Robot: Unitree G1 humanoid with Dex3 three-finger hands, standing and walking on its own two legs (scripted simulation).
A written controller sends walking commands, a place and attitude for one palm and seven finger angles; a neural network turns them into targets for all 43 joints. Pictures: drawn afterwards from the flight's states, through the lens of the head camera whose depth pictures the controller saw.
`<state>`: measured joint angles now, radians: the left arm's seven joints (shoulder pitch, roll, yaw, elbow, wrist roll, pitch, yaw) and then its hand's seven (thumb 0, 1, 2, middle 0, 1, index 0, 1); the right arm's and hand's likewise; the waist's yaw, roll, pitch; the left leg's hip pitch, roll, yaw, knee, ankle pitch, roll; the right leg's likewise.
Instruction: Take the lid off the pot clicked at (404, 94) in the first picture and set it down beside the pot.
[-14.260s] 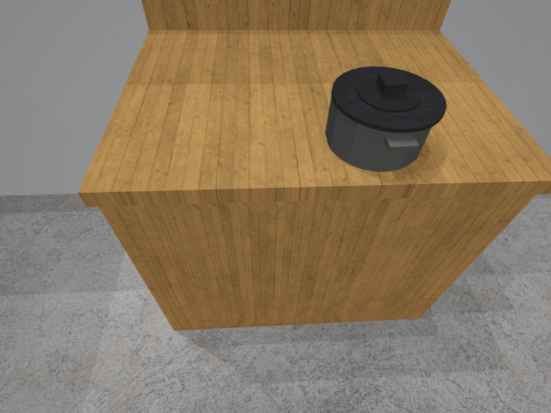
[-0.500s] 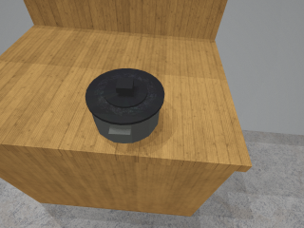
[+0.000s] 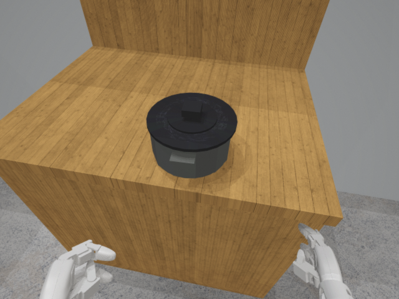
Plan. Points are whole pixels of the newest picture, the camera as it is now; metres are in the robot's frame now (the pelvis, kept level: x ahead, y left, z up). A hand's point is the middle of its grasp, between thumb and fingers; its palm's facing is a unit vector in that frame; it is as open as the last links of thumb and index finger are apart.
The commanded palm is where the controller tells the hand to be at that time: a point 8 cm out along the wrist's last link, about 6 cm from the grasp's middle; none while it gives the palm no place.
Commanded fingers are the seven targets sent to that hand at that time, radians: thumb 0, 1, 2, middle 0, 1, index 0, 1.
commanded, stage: lift the closed hand beside the body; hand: left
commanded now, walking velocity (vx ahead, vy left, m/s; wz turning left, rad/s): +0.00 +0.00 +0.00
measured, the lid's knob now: (192, 109) +0.47 +0.08 +0.15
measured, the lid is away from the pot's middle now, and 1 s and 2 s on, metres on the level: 0.00 0.00 0.00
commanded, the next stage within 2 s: raise the hand higher, near the body in 0.14 s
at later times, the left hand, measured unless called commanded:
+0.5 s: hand (69, 258) +0.15 +0.23 +0.09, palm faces +0.27 -0.87 -0.41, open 3.1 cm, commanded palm +0.10 +0.27 +0.12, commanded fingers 0.00 0.90 0.90 -1.30 -1.50 -1.30 -1.50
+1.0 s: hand (65, 217) +0.18 +0.23 +0.15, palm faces +0.34 -0.84 -0.42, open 3.1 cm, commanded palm +0.13 +0.27 +0.18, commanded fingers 0.00 0.90 0.90 -1.30 -1.50 -1.30 -1.50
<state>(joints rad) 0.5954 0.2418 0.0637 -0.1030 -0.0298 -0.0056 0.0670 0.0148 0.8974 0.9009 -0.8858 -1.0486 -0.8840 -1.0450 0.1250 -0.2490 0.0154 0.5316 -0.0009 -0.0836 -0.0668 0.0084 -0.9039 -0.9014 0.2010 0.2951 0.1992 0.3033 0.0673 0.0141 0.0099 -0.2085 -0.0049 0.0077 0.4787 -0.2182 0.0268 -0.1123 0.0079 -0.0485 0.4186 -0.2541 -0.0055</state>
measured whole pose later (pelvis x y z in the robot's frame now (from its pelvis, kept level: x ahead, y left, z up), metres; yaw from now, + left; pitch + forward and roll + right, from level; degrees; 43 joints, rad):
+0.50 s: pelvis +0.00 +0.01 +0.00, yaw -1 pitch -5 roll -1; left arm 0.71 0.30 0.18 -0.41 -0.02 -0.09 0.08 0.02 0.89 0.90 -1.30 -1.50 -1.30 -1.50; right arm 0.20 -0.22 0.02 0.61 0.00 -0.14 -0.06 0.02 -0.90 -0.90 0.20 0.30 0.20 0.30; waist 0.07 0.05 0.03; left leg -0.15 -0.01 0.03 0.47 -0.22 0.03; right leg -0.07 0.01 -0.03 0.41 -0.25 0.00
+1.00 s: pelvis +0.01 +0.00 +0.00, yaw -1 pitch -5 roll -1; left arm 0.61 0.33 0.26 -0.54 -0.04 -0.11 0.09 0.02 0.89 0.90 -1.31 -1.50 -1.31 -1.50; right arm 0.17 -0.21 0.03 0.60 0.00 -0.12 -0.05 0.01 -0.90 -0.90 0.20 0.30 0.20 0.30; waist 0.08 0.06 0.04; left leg -0.14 0.00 0.03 0.47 -0.25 0.03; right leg -0.05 0.01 -0.02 0.41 -0.27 0.00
